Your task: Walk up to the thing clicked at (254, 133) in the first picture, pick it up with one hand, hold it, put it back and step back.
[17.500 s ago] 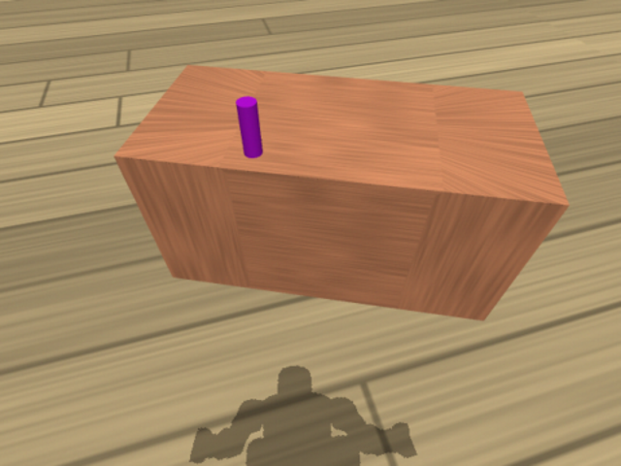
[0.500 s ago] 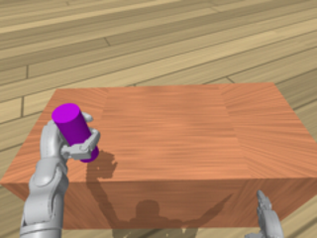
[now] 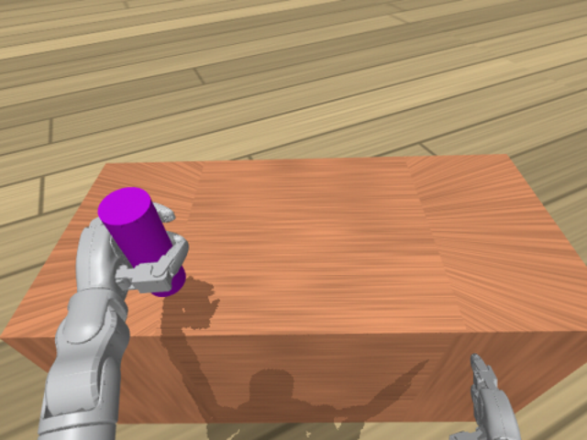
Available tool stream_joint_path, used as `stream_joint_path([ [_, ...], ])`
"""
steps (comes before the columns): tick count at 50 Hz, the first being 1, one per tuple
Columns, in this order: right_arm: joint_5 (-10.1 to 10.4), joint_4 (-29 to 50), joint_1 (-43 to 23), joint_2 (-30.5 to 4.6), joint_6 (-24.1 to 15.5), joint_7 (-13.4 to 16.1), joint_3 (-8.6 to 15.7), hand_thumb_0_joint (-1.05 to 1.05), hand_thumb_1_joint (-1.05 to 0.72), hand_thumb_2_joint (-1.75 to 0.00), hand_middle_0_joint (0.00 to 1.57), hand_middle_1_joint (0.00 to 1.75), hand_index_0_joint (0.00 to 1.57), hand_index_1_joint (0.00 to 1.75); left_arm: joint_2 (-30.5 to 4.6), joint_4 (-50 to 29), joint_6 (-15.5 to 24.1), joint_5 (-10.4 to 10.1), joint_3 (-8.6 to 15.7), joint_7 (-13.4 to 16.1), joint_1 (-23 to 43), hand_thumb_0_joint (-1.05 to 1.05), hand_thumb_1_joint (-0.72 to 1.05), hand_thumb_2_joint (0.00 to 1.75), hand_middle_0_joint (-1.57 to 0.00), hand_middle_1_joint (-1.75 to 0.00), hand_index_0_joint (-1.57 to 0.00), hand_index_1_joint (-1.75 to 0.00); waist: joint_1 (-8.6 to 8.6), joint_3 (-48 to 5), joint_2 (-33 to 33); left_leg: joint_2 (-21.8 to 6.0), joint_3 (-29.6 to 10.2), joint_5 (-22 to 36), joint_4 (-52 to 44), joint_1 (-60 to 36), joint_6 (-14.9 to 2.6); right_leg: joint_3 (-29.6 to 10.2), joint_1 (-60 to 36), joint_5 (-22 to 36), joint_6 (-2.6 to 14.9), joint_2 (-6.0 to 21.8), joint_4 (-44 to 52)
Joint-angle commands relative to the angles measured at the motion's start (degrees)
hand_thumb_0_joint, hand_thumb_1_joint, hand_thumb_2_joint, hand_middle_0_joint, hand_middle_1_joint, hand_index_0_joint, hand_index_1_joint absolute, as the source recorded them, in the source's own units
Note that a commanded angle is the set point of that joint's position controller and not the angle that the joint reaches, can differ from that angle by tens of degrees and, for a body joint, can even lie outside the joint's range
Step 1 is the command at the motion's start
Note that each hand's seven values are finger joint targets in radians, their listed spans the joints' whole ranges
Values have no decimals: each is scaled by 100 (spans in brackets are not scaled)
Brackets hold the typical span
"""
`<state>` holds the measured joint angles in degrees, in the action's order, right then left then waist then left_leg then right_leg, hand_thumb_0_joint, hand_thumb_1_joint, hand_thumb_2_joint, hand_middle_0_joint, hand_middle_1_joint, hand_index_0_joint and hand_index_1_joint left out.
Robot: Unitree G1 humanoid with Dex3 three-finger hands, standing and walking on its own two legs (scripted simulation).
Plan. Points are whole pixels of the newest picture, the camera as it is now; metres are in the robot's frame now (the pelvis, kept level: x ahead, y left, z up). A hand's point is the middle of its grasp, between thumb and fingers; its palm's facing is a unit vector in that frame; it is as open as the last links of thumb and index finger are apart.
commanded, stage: hold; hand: left
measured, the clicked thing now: (148, 247) +0.32 +0.18 +0.15
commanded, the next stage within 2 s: crouch in 0.64 s
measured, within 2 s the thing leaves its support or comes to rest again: neither
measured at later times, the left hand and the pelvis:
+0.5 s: hand (156, 240) +0.32 +0.17 +0.15, palm faces +0.12 -0.99 +0.01, open 7.1 cm; pelvis +0.00 +0.00 +0.00, yaw +0 degrees
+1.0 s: hand (164, 253) +0.33 +0.17 +0.12, palm faces +0.10 -1.00 +0.00, open 7.1 cm; pelvis +0.00 +0.00 +0.00, yaw +0 degrees
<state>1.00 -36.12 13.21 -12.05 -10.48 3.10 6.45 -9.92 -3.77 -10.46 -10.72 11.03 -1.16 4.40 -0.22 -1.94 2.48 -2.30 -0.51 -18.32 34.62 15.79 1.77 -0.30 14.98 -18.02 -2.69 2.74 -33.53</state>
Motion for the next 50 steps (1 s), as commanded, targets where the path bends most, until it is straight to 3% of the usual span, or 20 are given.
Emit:
stream_joint_path([
  [1,10,838,-567,-605,-244,71,179,0,54,-6,5,5,5,5,-814,-1550,386,-48,293,-24,1828,0,36,132,-131,-146,-133,-146,-21,-1234,-127,215,189,1423,-461,-590,-159,343,-178,1413,155,-249,518],
  [2,30,1116,-692,-778,-278,71,268,0,54,-6,5,5,5,5,-1074,-1746,372,-65,512,3,1999,0,38,133,-131,-146,-134,-146,-36,-1220,-202,203,189,1434,-476,-569,-159,361,-195,1430,145,-255,526],
  [3,25,611,-521,-610,-221,58,183,0,54,-5,5,5,5,5,-637,-967,251,-52,228,-34,1534,0,37,133,-133,-147,-135,-147,-58,-849,-275,220,194,1283,-486,-432,-173,359,-44,1300,144,-245,552],
  [4,37,807,-623,-711,-238,64,246,0,54,-5,5,5,5,5,-867,-1404,270,-87,367,-68,1857,0,39,134,-134,-148,-136,-147,-74,-908,-278,211,189,1222,-539,-488,-176,358,-10,1243,143,-255,577],
  [5,38,606,-655,-606,-231,44,196,0,54,-6,5,5,5,5,-614,-901,215,-94,262,-87,1661,0,37,133,-133,-146,-135,-146,-25,-695,-342,209,177,1133,-571,-389,-163,383,54,1125,158,-263,584],
  [10,42,723,-542,-691,-254,36,223,0,54,-5,5,5,5,5,-780,-1290,227,-69,270,-93,2193,0,38,132,-132,-146,-134,-146,-64,-977,-218,205,188,1250,-570,-569,-172,367,30,1221,170,-258,563],
  [11,35,914,-568,-843,-281,57,317,0,54,-5,5,5,5,5,-1127,-1737,313,-44,496,-45,2464,0,39,130,-130,-144,-133,-143,-44,-1269,-98,209,185,1394,-556,-692,-161,357,-120,1351,167,-249,552],
  [12,33,688,-533,-700,-279,56,247,0,54,-5,5,5,5,5,-830,-1476,310,-23,270,-26,2308,0,38,129,-129,-143,-131,-142,-54,-1104,-94,214,179,1395,-546,-634,-154,365,-71,1346,181,-249,539],
  [13,19,940,-633,-889,-325,71,351,0,54,-5,5,5,5,5,-1058,-1794,383,-52,508,2,2390,0,40,129,-129,-142,-131,-142,-39,-1280,-185,202,171,1467,-514,-703,-158,365,-177,1412,157,-251,527],
  [14,32,921,-671,-693,-334,74,222,0,53,-6,5,5,5,5,-766,-1393,345,-22,308,17,2134,0,39,128,-128,-142,-130,-141,-29,-1305,-173,217,163,1506,-502,-706,-160,352,-206,1452,169,-249,516],
  [16,28,956,-683,-759,-333,108,255,0,53,-6,5,5,5,5,-899,-1612,393,-58,439,67,2306,0,38,128,-127,-141,-129,-141,-16,-1373,-172,219,160,1525,-509,-735,-157,341,-262,1484,164,-250,531],
  [19,30,868,-742,-602,-353,97,143,0,54,-6,5,5,5,5,-782,-1496,386,-29,281,58,2299,0,35,130,-129,-143,-131,-143,4,-1238,-55,198,133,1365,-590,-671,-128,382,-208,1296,197,-273,559],
  [20,22,987,-820,-756,-357,119,241,0,54,-6,5,5,5,5,-907,-1288,379,-54,483,87,2264,0,37,131,-130,-143,-131,-143,-15,-1108,-230,192,140,1248,-604,-604,-140,379,-198,1196,173,-272,605],
  [26,41,685,-619,-711,-248,38,265,0,54,-5,5,5,5,5,-675,-907,184,-69,285,-9,1792,0,39,131,-131,-145,-134,-144,38,-894,-260,208,178,1240,-646,-464,-152,388,-155,1210,191,-263,650],
  [31,53,944,-711,-752,-253,-19,282,0,54,-6,5,5,5,5,-967,-1519,308,-66,495,-13,2097,0,37,130,-131,-145,-133,-144,57,-1080,-211,216,193,1274,-622,-549,-159,375,-243,1218,173,-259,668],
  [32,40,827,-616,-738,-251,1,300,0,54,-5,5,5,5,5,-764,-1379,302,-21,268,-15,1971,0,39,130,-129,-144,-132,-143,-24,-1072,-258,226,204,1317,-606,-610,-173,353,-176,1279,162,-258,652],
  [38,17,872,-793,-699,-320,96,212,0,55,-5,5,5,5,5,-797,-1852,520,-37,248,40,2207,0,41,132,-133,-147,-135,-146,-80,-1500,-130,215,188,1608,-505,-833,-180,310,-318,1622,144,-238,559],
  [41,24,763,-846,-457,-294,98,-15,0,56,-5,5,5,5,5,-707,-1289,491,36,144,22,1957,0,44,135,-138,-150,-140,-149,-78,-1018,-391,237,174,1428,-534,-628,-209,351,-183,1460,119,-236,627],
  [43,3,559,-800,-655,-265,108,160,0,56,-5,5,5,5,5,-805,-860,516,23,232,-48,2041,0,43,136,-139,-151,-141,-150,-126,-857,-443,243,187,1221,-581,-520,-219,330,-78,1313,118,-220,670],
  [50,18,537,-601,-568,-207,-41,79,0,57,-4,5,5,5,5,-807,222,784,10,354,-148,2317,0,50,137,-139,-151,-141,-150,-139,-732,-310,187,163,1122,-630,-358,-166,372,123,1152,189,-276,596],
])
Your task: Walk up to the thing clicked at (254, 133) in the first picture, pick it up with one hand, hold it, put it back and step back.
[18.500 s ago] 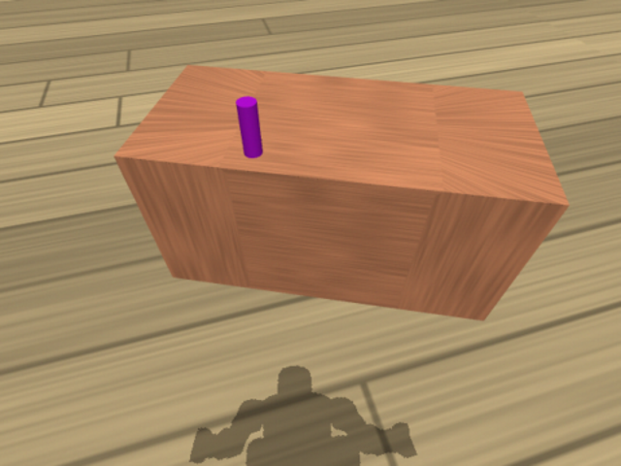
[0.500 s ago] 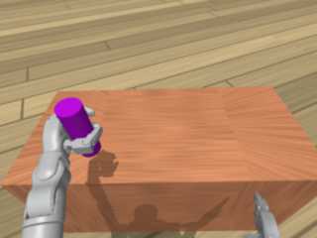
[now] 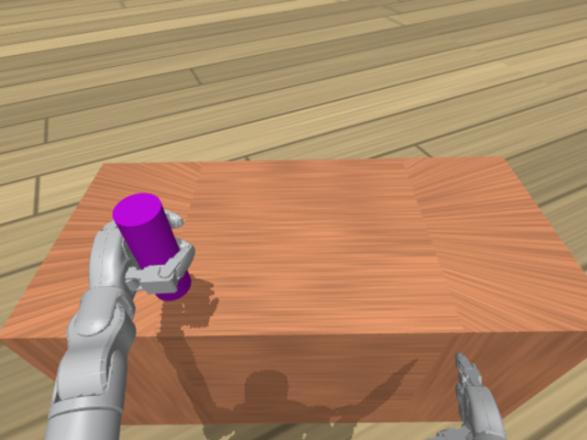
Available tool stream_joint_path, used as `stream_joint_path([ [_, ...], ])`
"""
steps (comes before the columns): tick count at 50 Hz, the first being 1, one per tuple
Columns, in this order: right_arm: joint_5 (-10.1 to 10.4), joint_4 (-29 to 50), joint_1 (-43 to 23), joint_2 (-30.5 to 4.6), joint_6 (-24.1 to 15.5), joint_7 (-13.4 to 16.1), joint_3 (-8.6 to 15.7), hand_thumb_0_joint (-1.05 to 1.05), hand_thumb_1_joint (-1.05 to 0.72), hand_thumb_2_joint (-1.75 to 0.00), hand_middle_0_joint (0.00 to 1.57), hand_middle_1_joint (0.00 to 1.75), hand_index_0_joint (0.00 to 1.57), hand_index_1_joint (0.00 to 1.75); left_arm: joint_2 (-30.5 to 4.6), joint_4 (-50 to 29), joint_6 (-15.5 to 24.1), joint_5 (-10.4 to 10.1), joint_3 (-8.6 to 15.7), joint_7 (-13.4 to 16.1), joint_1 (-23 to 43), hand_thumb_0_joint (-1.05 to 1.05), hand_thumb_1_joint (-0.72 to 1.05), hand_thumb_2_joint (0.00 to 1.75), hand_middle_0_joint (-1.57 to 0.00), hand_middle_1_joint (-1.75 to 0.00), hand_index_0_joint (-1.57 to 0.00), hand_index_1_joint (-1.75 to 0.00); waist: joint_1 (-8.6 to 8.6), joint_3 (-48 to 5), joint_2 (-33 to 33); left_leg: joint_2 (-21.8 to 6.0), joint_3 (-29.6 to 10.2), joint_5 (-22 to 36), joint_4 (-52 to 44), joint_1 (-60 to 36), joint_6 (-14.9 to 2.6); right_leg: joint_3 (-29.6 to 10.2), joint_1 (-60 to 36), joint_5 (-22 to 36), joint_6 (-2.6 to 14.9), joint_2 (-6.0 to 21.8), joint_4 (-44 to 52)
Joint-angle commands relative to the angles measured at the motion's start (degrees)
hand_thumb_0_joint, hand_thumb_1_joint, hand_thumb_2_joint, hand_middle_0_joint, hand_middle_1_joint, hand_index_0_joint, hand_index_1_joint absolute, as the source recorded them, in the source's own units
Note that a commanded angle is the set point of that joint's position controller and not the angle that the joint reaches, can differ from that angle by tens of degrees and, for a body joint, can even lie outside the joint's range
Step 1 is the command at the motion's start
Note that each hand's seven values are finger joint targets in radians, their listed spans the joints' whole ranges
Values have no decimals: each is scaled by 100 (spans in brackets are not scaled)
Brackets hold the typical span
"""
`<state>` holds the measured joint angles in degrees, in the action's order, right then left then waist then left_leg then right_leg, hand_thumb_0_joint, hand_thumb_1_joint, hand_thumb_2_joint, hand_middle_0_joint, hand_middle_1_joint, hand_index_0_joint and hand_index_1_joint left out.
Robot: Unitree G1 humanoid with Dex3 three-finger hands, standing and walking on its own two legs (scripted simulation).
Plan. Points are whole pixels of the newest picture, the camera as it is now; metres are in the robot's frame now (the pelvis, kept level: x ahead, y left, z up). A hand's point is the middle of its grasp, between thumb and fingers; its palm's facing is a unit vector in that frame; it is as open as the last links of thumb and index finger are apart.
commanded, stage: crouch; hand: left
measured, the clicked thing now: (157, 251) +0.33 +0.18 +0.13
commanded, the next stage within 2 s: lower in 0.86 s
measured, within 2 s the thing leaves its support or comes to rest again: rests again in 1.84 s
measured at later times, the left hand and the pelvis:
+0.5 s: hand (177, 257) +0.39 +0.18 +0.04, palm faces +0.11 -0.99 +0.01, open 7.1 cm; pelvis -0.01 +0.00 -0.02, yaw -1 degrees
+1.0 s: hand (182, 260) +0.41 +0.19 +0.00, palm faces +0.11 -0.99 +0.01, open 7.1 cm; pelvis -0.02 +0.01 -0.05, yaw -1 degrees
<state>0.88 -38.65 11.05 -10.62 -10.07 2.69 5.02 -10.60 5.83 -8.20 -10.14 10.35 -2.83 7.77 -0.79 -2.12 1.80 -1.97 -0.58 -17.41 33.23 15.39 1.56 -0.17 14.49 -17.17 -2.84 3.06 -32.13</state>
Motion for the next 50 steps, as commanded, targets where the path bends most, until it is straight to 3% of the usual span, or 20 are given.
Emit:
stream_joint_path([
  [1,29,832,-437,-796,-239,-5,284,0,57,-4,5,5,5,5,-841,-654,686,-46,485,27,2199,0,50,135,-138,-149,-140,-148,-96,-734,-276,163,177,940,-458,-266,-154,331,217,991,201,-305,449],
  [5,16,1150,-662,-913,-288,11,312,0,57,-4,5,5,5,5,-1155,-210,1408,-86,682,-2,2952,0,52,136,-136,-149,-139,-148,-170,-1285,-265,154,167,1028,-178,-261,-179,246,268,1150,180,-265,197],
  [7,3,1262,-715,-716,-280,28,123,0,56,-5,5,5,5,5,-1099,-3,1770,-25,470,-65,3257,0,54,137,-138,-150,-140,-149,-194,-1499,-246,153,149,1019,-25,-188,-185,224,355,1155,187,-243,42],
  [8,9,1258,-741,-768,-248,49,194,0,56,-5,5,5,5,5,-1297,123,1910,7,562,-69,3369,0,51,139,-139,-151,-141,-151,-191,-1665,-27,165,168,1031,52,-178,-175,186,448,1185,205,-211,-35],
  [10,-25,1263,-508,-969,-215,72,303,0,56,-5,5,5,5,5,-1381,514,2122,-46,618,-119,3424,0,49,135,-138,-148,-140,-148,-237,-1802,-19,123,142,1055,169,-117,-160,216,435,1213,206,-236,-157],
  [11,-15,1413,-533,-769,-208,50,124,0,56,-5,5,5,5,5,-1191,589,2224,-72,453,-144,3549,0,51,135,-139,-149,-141,-149,-250,-1912,26,116,124,1144,222,-127,-150,220,473,1306,212,-238,-223],
  [12,-26,1352,-417,-921,-166,68,279,0,55,-5,5,5,5,5,-1451,824,2287,-75,659,-127,3614,0,47,135,-139,-149,-140,-149,-242,-2094,183,112,136,1266,302,-157,-136,213,537,1413,225,-230,-289],
  [14,-45,1416,-246,-966,-101,50,278,0,55,-5,5,5,5,5,-1463,1269,2403,-47,631,-125,3569,0,44,134,-136,-146,-138,-146,-253,-2015,125,65,100,1431,367,40,-105,242,669,1477,241,-265,-390],
  [15,-41,1376,-309,-1118,-57,51,438,0,55,-5,5,5,5,5,-1585,1467,2445,-18,688,-107,3564,0,43,133,-136,-146,-138,-146,-278,-1953,229,64,106,1361,399,113,-89,240,806,1400,249,-271,-416],
  [17,-35,1672,-270,-999,-11,19,358,0,55,-5,5,5,5,5,-1369,1673,2546,-5,591,-122,3503,0,44,132,-136,-145,-137,-145,-274,-1998,34,55,98,1286,444,201,-102,260,889,1335,250,-288,-470],
  [19,-32,1847,-156,-1096,12,5,413,0,55,-5,5,5,5,5,-1545,1902,2660,-46,769,-103,3521,0,46,131,-136,-145,-137,-144,-238,-1962,-15,59,100,1156,484,423,-107,274,879,1227,253,-297,-529],
  [21,-22,1964,-48,-970,48,-43,325,0,55,-5,5,5,5,5,-1474,2091,2774,0,644,-107,3619,0,44,133,-137,-147,-139,-146,-242,-1893,23,31,83,1156,535,529,-85,280,1040,1158,280,-316,-633],
  [28,-75,2608,144,-976,164,-61,272,0,54,-5,5,5,5,5,-1813,2101,3188,-2,760,-198,4396,0,44,134,-137,-147,-139,-147,-431,-2508,45,84,138,1270,946,649,-167,162,1145,1437,229,-267,-891],
  [31,-80,2688,332,-1149,235,-66,429,0,54,-5,5,5,5,5,-1853,2498,3254,40,769,-153,4323,0,49,133,-136,-145,-137,-145,-473,-2262,64,81,107,1014,989,788,-149,175,1385,1175,257,-283,-957],
  [33,-104,2814,488,-1143,235,-100,417,0,54,-5,5,5,5,5,-1959,2367,3344,78,825,-144,4432,0,49,133,-137,-146,-139,-146,-495,-2544,324,43,72,1272,1089,630,-102,194,1478,1280,283,-286,-1074],
  [38,-121,3150,605,-902,282,-172,213,0,53,-5,5,5,5,5,-1750,2667,3394,105,724,-229,4433,0,44,132,-138,-146,-140,-146,-528,-2518,353,35,64,1267,1245,839,-101,212,1705,1252,291,-295,-1213],
  [40,-125,3567,495,-1054,272,-184,305,0,53,-6,5,5,5,5,-1683,2796,3397,90,726,-224,4425,0,44,131,-138,-145,-139,-145,-519,-2529,186,-11,7,1287,1265,907,-84,255,1774,1174,307,-330,-1268],
  [42,-133,3402,762,-894,310,-214,185,0,53,-5,5,5,5,5,-1647,3040,3385,97,742,-197,4368,0,42,131,-138,-145,-139,-145,-522,-2242,183,45,64,891,1288,1233,-119,226,1860,971,299,-317,-1277],
  [45,-156,3753,787,-1146,318,-216,404,0,54,-5,5,5,5,5,-1841,3015,3418,148,852,-160,4434,0,46,131,-138,-144,-139,-144,-567,-2553,126,24,38,921,1373,1208,-117,226,1851,999,299,-324,-1369],
  [50,-172,3963,905,-958,403,-253,250,0,53,-5,5,5,5,5,-1972,2892,3531,215,909,-136,4706,0,47,131,-139,-146,-140,-146,-555,-2679,204,51,52,908,1535,1439,-133,191,1861,1035,291,-309,-1516],
])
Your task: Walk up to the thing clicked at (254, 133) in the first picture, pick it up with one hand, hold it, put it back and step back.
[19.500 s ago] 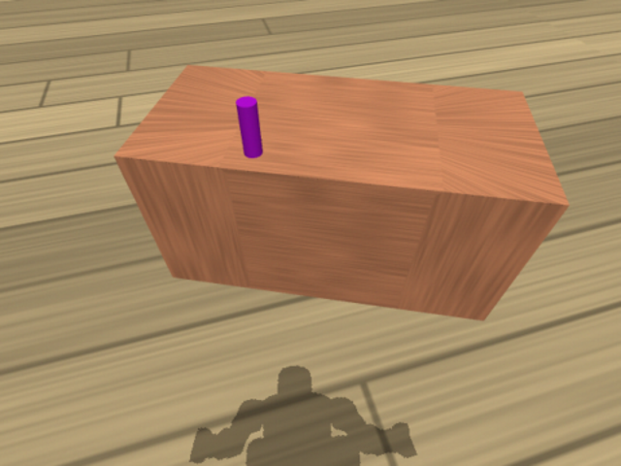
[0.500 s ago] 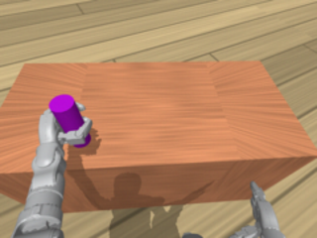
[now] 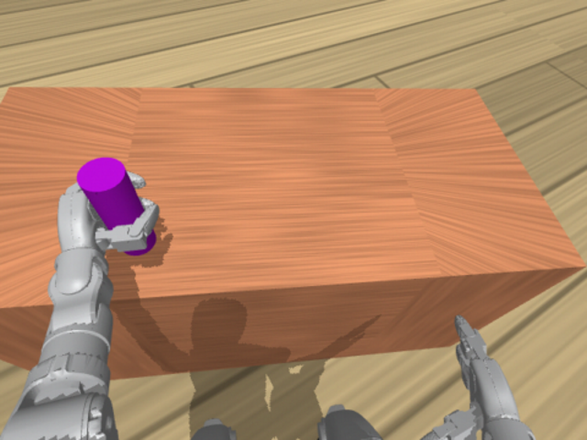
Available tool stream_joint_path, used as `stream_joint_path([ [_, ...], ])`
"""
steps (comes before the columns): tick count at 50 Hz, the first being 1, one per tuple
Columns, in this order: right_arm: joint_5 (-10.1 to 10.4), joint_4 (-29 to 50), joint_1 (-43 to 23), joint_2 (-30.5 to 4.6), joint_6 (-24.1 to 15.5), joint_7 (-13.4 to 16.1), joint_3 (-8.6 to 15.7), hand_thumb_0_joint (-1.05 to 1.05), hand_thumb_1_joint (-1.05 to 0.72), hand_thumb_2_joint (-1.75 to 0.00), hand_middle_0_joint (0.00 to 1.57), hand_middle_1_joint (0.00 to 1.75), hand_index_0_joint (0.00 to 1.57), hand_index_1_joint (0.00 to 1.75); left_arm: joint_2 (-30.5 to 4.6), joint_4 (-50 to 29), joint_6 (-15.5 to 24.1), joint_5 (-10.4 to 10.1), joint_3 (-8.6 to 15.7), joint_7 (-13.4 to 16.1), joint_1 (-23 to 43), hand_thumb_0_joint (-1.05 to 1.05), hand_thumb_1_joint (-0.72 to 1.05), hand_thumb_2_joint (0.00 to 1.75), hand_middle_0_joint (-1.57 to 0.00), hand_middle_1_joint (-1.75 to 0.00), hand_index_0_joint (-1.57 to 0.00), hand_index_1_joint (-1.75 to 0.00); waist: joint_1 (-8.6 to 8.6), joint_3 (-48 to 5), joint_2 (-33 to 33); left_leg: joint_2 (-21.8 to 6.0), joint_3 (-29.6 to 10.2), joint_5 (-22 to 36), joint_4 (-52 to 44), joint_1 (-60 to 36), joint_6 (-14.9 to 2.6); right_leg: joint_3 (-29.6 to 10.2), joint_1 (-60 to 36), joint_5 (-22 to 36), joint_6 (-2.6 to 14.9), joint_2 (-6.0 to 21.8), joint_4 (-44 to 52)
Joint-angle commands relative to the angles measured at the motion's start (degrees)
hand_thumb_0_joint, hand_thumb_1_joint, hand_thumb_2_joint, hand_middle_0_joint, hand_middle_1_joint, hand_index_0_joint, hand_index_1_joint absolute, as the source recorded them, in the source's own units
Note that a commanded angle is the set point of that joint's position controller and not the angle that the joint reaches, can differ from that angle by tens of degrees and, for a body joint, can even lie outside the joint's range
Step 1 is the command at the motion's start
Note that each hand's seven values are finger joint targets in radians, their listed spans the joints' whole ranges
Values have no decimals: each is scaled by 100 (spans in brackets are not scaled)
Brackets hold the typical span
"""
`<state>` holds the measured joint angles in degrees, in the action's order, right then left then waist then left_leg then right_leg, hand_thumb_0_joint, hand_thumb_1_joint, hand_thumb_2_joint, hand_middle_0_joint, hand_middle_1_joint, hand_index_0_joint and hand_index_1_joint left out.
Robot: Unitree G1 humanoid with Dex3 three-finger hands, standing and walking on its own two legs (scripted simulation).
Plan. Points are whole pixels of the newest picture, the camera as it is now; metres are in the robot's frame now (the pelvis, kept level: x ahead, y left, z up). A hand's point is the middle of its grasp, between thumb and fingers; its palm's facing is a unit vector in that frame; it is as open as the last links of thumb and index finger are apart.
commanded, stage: lower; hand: left
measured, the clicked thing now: (122, 211) +0.43 +0.20 +0.05
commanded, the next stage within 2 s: loosen in 1.06 s
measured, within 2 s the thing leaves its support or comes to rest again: rests again in 0.84 s
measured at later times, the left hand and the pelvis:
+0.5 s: hand (139, 229) +0.44 +0.19 -0.01, palm faces +0.15 -0.99 +0.01, open 7.1 cm; pelvis -0.02 +0.00 -0.03, yaw +0 degrees
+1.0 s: hand (144, 241) +0.44 +0.20 -0.05, palm faces +0.14 -0.99 -0.01, open 7.0 cm; pelvis -0.01 -0.01 -0.06, yaw +0 degrees
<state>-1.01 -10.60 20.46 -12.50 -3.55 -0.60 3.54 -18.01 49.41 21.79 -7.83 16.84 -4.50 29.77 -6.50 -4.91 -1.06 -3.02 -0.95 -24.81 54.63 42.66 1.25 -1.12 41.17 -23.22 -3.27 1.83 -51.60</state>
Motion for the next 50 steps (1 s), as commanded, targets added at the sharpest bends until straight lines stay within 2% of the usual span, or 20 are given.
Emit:
stream_joint_path([
  [1,18,1203,-12,-862,-237,87,496,0,53,-6,5,5,5,5,-1191,-1311,553,-17,250,22,2495,0,48,130,-139,-146,-140,-146,-59,-2220,417,144,82,1551,-599,-1213,-108,288,-720,1559,337,-202,400],
  [2,15,1139,35,-817,-231,65,416,0,53,-6,5,5,5,5,-1163,-1105,561,2,283,11,2333,0,47,131,-138,-145,-139,-146,-26,-2067,425,124,52,1500,-596,-1096,-87,311,-556,1454,355,-217,346],
  [4,-13,1345,51,-900,-227,44,468,0,53,-6,5,5,5,5,-1165,-1057,631,-9,318,-8,2440,0,47,131,-138,-145,-139,-146,-98,-2273,395,93,13,1662,-473,-1131,-90,324,-448,1529,359,-229,255],
  [6,-38,1344,177,-788,-185,1,362,0,53,-6,5,5,5,5,-1164,-964,692,1,345,-35,2422,0,47,132,-137,-145,-138,-146,-112,-2375,524,122,33,1780,-323,-1057,-107,297,-390,1639,349,-210,173],
  [8,-55,1489,181,-966,-174,1,558,0,53,-5,5,5,5,5,-1287,-969,765,40,388,-42,2462,0,45,130,-136,-144,-137,-144,-165,-2477,568,125,29,1739,-253,-1020,-95,288,-340,1621,356,-213,98],
  [10,-94,1665,221,-914,-171,-38,450,0,53,-6,5,5,5,5,-1280,-1038,833,79,390,-28,2626,0,45,130,-136,-144,-137,-144,-192,-2606,653,100,-15,1763,-191,-1045,-67,318,-176,1550,379,-232,14],
  [11,-99,1686,175,-833,-149,-49,372,0,53,-5,5,5,5,5,-1359,-1104,896,90,402,-22,2771,0,45,129,-135,-142,-136,-143,-154,-2633,804,114,-9,1695,-155,-962,-53,309,-150,1488,384,-220,-26],
  [17,-122,1961,334,-991,-105,-32,512,0,53,-6,5,5,5,5,-1540,-944,1065,97,537,28,2935,0,45,129,-134,-142,-135,-142,-301,-2684,914,129,-25,985,-20,-667,-58,306,188,949,398,-236,-179],
  [20,-139,2169,391,-1074,-109,-47,576,0,53,-5,5,5,5,5,-1487,-781,1087,142,546,42,2776,0,44,129,-136,-144,-137,-143,-360,-2806,829,105,-63,1073,87,-663,-57,343,335,993,400,-266,-285],
  [21,-146,2149,466,-1021,-86,-50,508,0,53,-5,5,5,5,5,-1554,-751,1086,178,574,44,2754,0,45,129,-136,-144,-138,-143,-362,-2851,827,129,-38,1132,163,-558,-78,318,286,1089,385,-253,-323],
  [22,-141,2106,501,-918,-77,-58,427,0,53,-5,5,5,5,5,-1362,-627,1087,161,476,14,2742,0,45,130,-137,-144,-138,-144,-377,-2707,864,122,-53,1108,170,-481,-61,344,397,1045,397,-261,-364],
  [25,-140,2076,470,-901,-77,-86,400,0,53,-5,5,5,5,5,-1542,-555,1119,181,592,-2,2688,0,47,131,-139,-145,-140,-145,-334,-2742,899,140,-43,1139,321,-250,-92,314,401,1082,390,-250,-472],
  [30,-136,2378,381,-1043,-36,-71,523,0,54,-5,5,5,5,5,-1755,-591,1201,193,753,14,2662,0,48,131,-137,-145,-138,-145,-302,-2917,867,161,-46,1064,437,-77,-84,303,376,1028,395,-263,-619],
  [34,-141,2607,575,-1077,-19,-58,516,0,53,-6,5,5,5,5,-1741,-808,1236,179,725,-42,2806,0,47,130,-137,-144,-138,-144,-425,-3194,979,139,-79,1329,552,-238,-79,316,456,1220,395,-280,-722],
  [36,-122,2609,595,-977,-21,-59,410,0,52,-6,5,5,5,5,-1685,-686,1238,171,691,-68,2705,0,46,129,-137,-143,-138,-143,-422,-2928,908,154,-62,1150,554,-61,-89,308,530,1109,390,-279,-727],
  [41,-130,2613,855,-1060,12,-77,537,0,52,-6,5,5,5,5,-1699,-675,1204,195,726,-103,2512,0,45,129,-137,-142,-137,-143,-502,-3106,1056,143,-63,1565,747,-169,-101,300,625,1418,379,-268,-846],
  [43,-123,2625,758,-986,10,-89,447,0,52,-6,5,5,5,5,-1622,-697,1203,200,668,-121,2484,0,44,129,-136,-142,-137,-143,-479,-2916,988,166,-37,1401,766,65,-118,255,631,1353,367,-256,-850],
  [44,-124,2696,710,-1085,14,-82,559,0,52,-6,5,5,5,5,-1715,-652,1189,236,755,-92,2457,0,43,129,-136,-142,-137,-143,-496,-2947,984,154,-54,1400,768,55,-115,269,690,1317,383,-256,-871],
  [47,-126,2857,605,-1065,2,-97,527,0,53,-5,5,5,5,5,-1690,-763,1236,232,692,-97,2595,0,44,129,-136,-142,-137,-142,-471,-2978,1075,136,-108,1231,726,-23,-74,339,854,1050,417,-287,-937],
  [50,-129,2891,677,-1113,15,-87,605,0,53,-6,5,5,5,5,-1787,-747,1265,205,824,-45,2501,0,44,130,-136,-143,-137,-143,-477,-3060,984,161,-89,1083,782,174,-104,310,730,1026,399,-274,-970],
])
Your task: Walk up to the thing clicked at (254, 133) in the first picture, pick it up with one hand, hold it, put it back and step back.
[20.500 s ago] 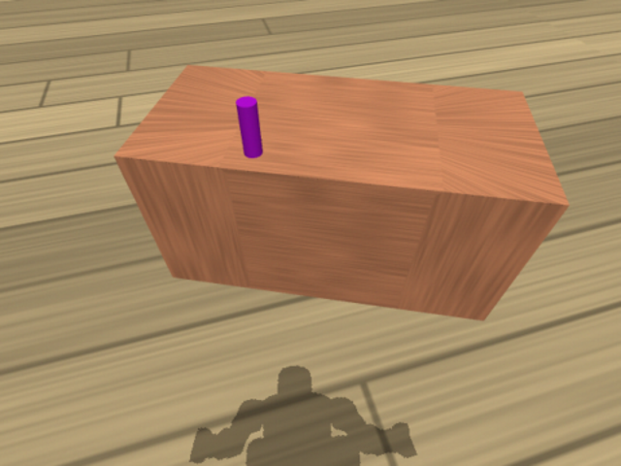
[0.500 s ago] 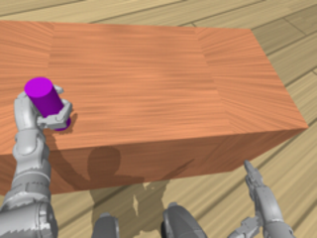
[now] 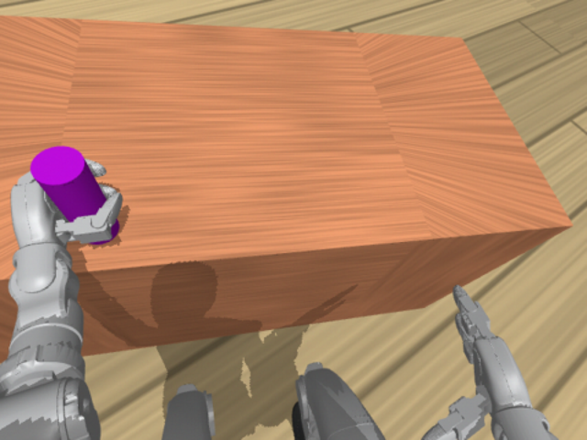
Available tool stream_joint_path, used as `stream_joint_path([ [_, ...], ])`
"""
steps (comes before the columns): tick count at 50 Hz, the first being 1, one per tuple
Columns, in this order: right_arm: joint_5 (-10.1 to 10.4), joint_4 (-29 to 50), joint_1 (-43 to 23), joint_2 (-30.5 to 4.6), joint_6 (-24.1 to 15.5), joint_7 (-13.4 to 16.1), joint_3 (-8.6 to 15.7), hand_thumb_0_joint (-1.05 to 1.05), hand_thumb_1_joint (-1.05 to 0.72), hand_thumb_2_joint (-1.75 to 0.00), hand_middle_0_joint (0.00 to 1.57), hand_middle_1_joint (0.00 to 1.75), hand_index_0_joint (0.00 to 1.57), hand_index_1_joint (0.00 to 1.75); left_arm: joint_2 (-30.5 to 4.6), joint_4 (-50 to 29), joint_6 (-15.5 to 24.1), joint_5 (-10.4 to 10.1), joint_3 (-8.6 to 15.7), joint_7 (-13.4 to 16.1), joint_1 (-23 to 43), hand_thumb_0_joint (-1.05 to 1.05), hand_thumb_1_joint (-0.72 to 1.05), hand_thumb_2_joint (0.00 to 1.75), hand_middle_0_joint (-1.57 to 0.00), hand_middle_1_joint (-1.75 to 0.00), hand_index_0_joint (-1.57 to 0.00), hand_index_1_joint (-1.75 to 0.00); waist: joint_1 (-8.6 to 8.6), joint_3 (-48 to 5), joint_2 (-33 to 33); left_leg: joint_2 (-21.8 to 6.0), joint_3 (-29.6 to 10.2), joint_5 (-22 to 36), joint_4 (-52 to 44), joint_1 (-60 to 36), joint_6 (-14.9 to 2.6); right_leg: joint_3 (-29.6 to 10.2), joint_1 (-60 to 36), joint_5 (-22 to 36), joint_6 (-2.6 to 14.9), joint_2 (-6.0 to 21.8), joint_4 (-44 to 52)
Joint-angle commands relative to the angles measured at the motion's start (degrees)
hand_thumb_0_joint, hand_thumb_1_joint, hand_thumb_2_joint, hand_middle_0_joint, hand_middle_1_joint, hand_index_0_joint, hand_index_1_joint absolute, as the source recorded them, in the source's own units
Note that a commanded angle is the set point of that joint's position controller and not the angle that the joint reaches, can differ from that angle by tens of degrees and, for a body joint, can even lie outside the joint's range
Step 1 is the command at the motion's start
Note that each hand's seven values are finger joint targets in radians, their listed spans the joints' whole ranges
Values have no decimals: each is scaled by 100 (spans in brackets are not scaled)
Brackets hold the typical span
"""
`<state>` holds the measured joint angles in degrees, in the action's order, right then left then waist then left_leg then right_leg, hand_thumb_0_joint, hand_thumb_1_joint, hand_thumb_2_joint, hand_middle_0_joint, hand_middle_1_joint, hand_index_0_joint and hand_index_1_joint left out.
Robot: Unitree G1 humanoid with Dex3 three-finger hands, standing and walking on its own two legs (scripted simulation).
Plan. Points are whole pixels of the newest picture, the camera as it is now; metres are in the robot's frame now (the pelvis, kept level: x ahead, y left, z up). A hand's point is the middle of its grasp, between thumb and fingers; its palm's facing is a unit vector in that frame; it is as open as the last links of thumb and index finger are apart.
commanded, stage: lower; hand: left
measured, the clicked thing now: (82, 201) +0.45 +0.21 +0.01
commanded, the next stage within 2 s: loosen in 0.06 s
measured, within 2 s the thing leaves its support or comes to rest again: neither
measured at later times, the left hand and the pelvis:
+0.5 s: hand (92, 203) +0.45 +0.20 +0.01, palm faces +0.14 -0.99 +0.00, open 8.1 cm; pelvis -0.01 +0.00 -0.01, yaw +0 degrees
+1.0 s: hand (70, 194) +0.46 +0.22 +0.02, palm faces +0.18 -0.98 +0.01, open 15.1 cm; pelvis +0.00 +0.00 +0.00, yaw +0 degrees
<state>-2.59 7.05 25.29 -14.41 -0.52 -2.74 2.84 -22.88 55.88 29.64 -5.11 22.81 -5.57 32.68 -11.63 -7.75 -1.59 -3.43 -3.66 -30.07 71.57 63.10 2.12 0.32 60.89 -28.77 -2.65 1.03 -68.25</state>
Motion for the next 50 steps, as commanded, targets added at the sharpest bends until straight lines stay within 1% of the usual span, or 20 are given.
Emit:
stream_joint_path([
  [1,29,1168,169,-844,-281,116,598,0,53,-6,5,5,5,5,-1186,-1245,468,-21,103,52,2193,0,42,129,-136,-142,-137,-143,-2,-2651,987,217,203,1469,-903,-1746,-206,129,-1220,1508,321,-187,723],
  [8,19,1149,391,-915,-268,114,662,0,54,-5,5,5,5,5,-1038,-869,397,37,74,13,1921,0,44,129,-137,-143,-138,-143,-130,-2437,875,206,177,1315,-834,-1601,-208,187,-835,1353,327,-211,644],
  [9,27,1002,438,-870,-248,106,630,0,54,-4,5,5,5,5,-1076,-820,385,53,87,19,1942,0,43,121,-142,-141,-144,-140,-106,-2230,809,236,207,1153,-813,-1421,-231,138,-816,1266,304,-202,684],
  [11,32,1228,361,-967,-268,115,684,0,54,-4,5,5,5,5,-1196,-1035,417,12,150,-8,2058,0,28,105,-129,-125,-132,-124,-130,-2533,835,233,195,1221,-790,-1540,-230,134,-916,1313,306,-207,668],
  [12,37,1374,294,-924,-277,115,627,0,54,-4,5,5,5,5,-1059,-972,390,-14,60,-15,2040,0,25,97,-125,-120,-128,-117,-119,-2574,725,248,217,1166,-773,-1497,-249,105,-1015,1314,289,-194,687],
  [14,47,1359,283,-947,-284,137,657,0,54,-4,5,5,5,5,-1100,-1023,401,-79,152,-26,2097,0,18,83,-117,-111,-121,-108,-97,-2462,823,241,198,1103,-811,-1407,-220,118,-948,1233,307,-188,663],
  [19,43,1276,297,-904,-277,134,631,0,52,-4,5,5,5,5,-1045,-1026,370,-52,73,-19,2176,0,-6,62,-107,-95,-111,-92,-79,-2384,852,240,176,842,-871,-1365,-216,168,-807,977,323,-211,648],
  [22,36,1215,334,-844,-282,135,570,0,53,-4,5,5,5,5,-1060,-1014,377,-23,70,-10,2156,0,-18,53,-87,-77,-89,-76,-74,-2394,991,233,178,859,-862,-1412,-184,181,-730,967,345,-213,581],
  [26,32,1368,309,-932,-285,150,649,0,53,-5,5,5,5,5,-1117,-1225,352,-54,116,20,2212,0,-24,40,-72,-60,-74,-59,-36,-2616,1018,220,156,915,-881,-1575,-169,207,-799,991,341,-225,591],
  [31,22,1369,373,-925,-256,166,673,0,52,-5,5,5,5,5,-1125,-1450,334,-62,106,27,2227,0,-25,34,-61,-49,-62,-49,-3,-2879,1169,190,133,1582,-784,-1833,-135,232,-846,1426,355,-235,483],
  [35,27,1238,422,-854,-231,174,646,0,52,-5,5,5,5,5,-1022,-1452,294,-60,76,65,2059,0,-31,25,-49,-37,-50,-37,-19,-2726,1084,219,198,1501,-735,-1632,-188,157,-971,1518,319,-209,537],
  [37,45,1207,326,-882,-247,177,684,0,53,-5,5,5,5,5,-1000,-1439,303,-50,61,68,2010,0,-32,22,-43,-32,-44,-31,7,-2531,1113,215,199,1283,-805,-1618,-169,164,-820,1292,335,-210,561],
  [38,21,1109,476,-911,-223,172,691,0,53,-5,5,5,5,5,-1022,-1266,279,-51,151,78,1912,0,-35,21,-42,-31,-42,-30,-1,-2500,1059,190,172,1454,-811,-1666,-153,207,-781,1364,342,-233,547],
  [39,27,1220,346,-916,-235,159,679,0,53,-5,5,5,5,5,-974,-1450,301,-54,72,65,1909,0,-37,18,-38,-27,-38,-27,8,-2608,1144,174,144,1579,-820,-1774,-133,232,-768,1419,359,-243,496],
  [41,29,1233,422,-1047,-193,172,829,0,55,-5,5,5,5,5,-1214,-1276,271,10,218,99,1816,0,-28,21,-27,-24,-28,-23,-18,-2688,1029,168,137,1729,-762,-1804,-156,218,-844,1550,341,-243,489],
  [42,46,1679,284,-1089,-207,176,845,0,55,-5,5,5,5,5,-1191,-1655,302,-6,182,99,1943,0,-28,20,-24,-22,-25,-20,-24,-3011,977,175,147,1971,-741,-1928,-161,212,-1079,1787,340,-239,492],
  [45,72,1467,460,-960,-125,184,718,0,55,-5,5,5,5,5,-1658,-1944,326,-83,458,47,2104,0,-31,17,-16,-16,-17,-15,135,-3097,1180,206,197,2139,-785,-2022,-153,147,-1415,1975,326,-206,539],
  [47,114,1522,387,-1012,-82,208,798,0,54,-5,5,5,5,5,-2064,-2085,282,-122,745,29,2196,0,-32,15,-13,-13,-14,-12,207,-3225,1177,224,222,2206,-815,-2106,-173,89,-1672,2093,303,-193,601],
  [49,101,1524,468,-941,-32,211,693,0,54,-5,5,5,5,5,-2069,-2235,178,-141,754,7,2250,0,-36,13,-10,-10,-10,-10,238,-3257,1311,233,238,2307,-919,-2215,-151,82,-1840,2201,302,-183,669],
  [50,104,1225,624,-985,30,224,751,0,54,-5,5,5,5,5,-2097,-2097,67,-113,733,-26,2175,0,-35,11,-7,-8,-8,-7,242,-3075,1344,225,243,2278,-975,-2308,-146,74,-1710,2126,301,-182,740],
])
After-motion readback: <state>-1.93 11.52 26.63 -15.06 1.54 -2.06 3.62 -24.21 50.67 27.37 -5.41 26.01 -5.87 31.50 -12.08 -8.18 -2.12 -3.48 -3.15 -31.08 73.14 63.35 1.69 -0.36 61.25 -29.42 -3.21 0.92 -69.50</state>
